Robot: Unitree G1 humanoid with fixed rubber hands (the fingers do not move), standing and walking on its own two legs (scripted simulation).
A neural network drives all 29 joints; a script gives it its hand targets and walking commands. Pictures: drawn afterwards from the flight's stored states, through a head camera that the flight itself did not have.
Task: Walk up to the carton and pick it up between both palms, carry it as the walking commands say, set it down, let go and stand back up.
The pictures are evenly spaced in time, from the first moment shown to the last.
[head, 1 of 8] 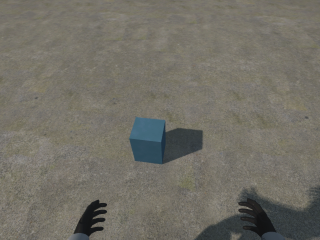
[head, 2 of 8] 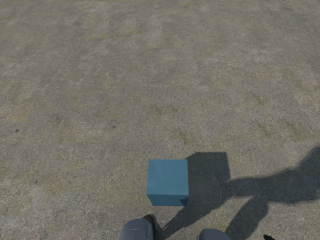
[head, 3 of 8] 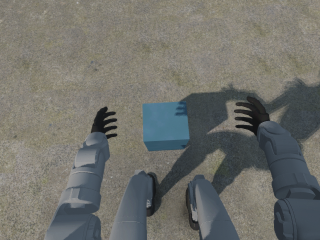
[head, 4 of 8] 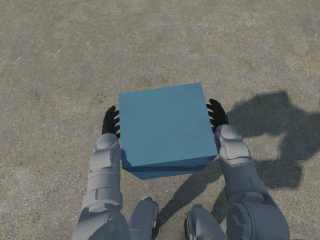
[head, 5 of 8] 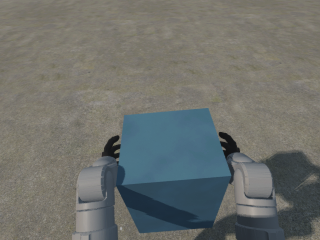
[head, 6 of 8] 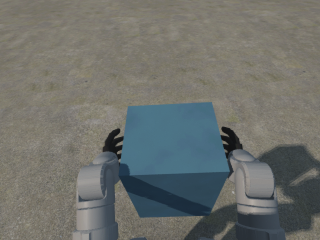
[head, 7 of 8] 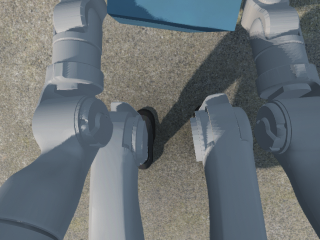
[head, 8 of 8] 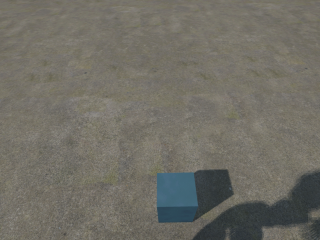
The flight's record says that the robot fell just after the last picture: no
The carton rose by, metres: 0.70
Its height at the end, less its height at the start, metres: +0.00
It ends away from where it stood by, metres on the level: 0.99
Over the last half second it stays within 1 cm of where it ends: yes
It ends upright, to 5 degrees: yes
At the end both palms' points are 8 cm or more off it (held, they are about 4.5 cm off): yes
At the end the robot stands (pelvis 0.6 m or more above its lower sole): yes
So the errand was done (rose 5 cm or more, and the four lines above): yes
